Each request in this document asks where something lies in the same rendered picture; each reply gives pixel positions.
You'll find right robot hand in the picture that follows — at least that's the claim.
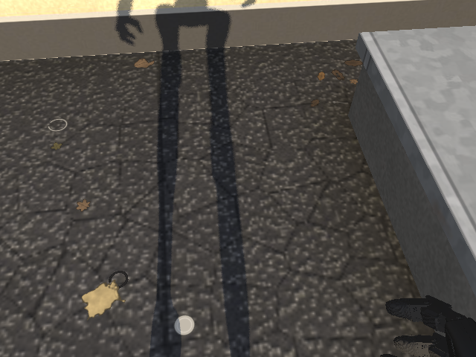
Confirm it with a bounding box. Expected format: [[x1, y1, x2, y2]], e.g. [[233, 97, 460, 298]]
[[380, 295, 476, 357]]

